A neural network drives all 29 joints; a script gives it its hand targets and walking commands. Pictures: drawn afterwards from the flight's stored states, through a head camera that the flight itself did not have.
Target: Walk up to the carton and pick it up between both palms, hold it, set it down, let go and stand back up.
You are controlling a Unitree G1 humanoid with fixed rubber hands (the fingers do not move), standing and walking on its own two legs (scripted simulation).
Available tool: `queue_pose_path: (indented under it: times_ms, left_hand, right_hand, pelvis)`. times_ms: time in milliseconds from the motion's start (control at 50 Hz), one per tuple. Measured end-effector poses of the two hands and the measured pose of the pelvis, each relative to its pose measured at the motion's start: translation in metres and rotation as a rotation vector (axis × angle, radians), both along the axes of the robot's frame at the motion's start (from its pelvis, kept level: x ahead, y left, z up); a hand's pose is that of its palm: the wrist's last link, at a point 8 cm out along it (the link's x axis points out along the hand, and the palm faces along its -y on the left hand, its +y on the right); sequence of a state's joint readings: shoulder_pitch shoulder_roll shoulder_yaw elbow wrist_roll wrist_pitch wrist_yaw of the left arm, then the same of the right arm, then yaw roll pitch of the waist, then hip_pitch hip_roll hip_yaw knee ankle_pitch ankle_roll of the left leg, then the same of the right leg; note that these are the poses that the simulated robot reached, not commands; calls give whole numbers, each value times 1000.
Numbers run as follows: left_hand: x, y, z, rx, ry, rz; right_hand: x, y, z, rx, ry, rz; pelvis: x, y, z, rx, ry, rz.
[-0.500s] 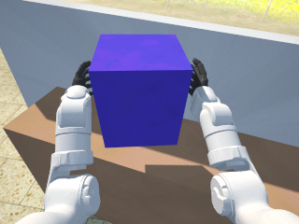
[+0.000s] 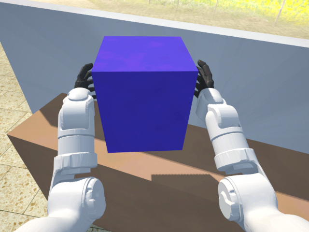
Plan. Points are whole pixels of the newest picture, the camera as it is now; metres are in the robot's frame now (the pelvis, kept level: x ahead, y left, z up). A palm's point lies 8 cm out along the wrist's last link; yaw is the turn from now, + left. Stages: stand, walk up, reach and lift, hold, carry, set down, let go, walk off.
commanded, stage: hold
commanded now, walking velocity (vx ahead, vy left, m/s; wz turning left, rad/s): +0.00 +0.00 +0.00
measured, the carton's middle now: (144, 94) +0.41 -0.01 +0.19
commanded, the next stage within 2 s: set down in 0.66 s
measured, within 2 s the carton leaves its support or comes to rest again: neither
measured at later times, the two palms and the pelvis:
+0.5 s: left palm (87, 95) +0.37 +0.14 +0.21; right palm (206, 95) +0.35 -0.16 +0.22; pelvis +0.00 +0.01 +0.00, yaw +0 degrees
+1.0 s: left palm (95, 97) +0.39 +0.12 +0.19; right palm (207, 83) +0.38 -0.17 +0.23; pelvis +0.02 -0.01 +0.00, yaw +2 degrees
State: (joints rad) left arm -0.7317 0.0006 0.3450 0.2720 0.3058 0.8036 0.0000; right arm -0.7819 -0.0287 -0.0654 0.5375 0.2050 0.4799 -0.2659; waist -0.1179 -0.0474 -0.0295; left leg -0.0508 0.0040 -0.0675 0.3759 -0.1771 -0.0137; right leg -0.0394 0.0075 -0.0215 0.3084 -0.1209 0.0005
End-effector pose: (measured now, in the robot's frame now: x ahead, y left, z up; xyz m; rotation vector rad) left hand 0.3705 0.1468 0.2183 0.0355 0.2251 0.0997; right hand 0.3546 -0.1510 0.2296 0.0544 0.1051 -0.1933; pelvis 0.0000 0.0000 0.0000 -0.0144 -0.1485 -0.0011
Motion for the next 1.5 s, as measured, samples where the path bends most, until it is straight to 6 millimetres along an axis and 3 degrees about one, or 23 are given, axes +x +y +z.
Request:
queue_pose_path:
  times_ms: [160,500,740,900,1040,1260,1500]
  left_hand:
    - [1,6,2,-1,-19,-6]
    - [1,-8,-5,39,7,-16]
    - [9,-3,2,27,-8,4]
    - [16,-13,-14,8,-12,24]
    - [21,-27,-33,34,-38,21]
    - [12,-37,-72,73,31,39]
    - [0,-35,-69,53,26,38]
  right_hand:
    - [0,7,8,-9,-17,-4]
    - [-3,-7,-11,46,0,-18]
    - [11,-2,3,-1,-15,3]
    - [26,-8,11,-13,-59,18]
    - [29,-20,-2,-32,-141,13]
    - [25,-31,-57,-3,-113,22]
    - [12,-28,-46,-48,-163,12]
  pelvis:
    - [0,-2,0,-4,-5,19]
    - [-4,7,0,-2,2,-1]
    - [0,3,1,-2,23,10]
    - [11,-6,1,-7,14,29]
    - [26,-16,1,-7,-22,37]
    - [28,-25,-2,-3,-56,43]
    - [9,-24,0,10,-30,37]
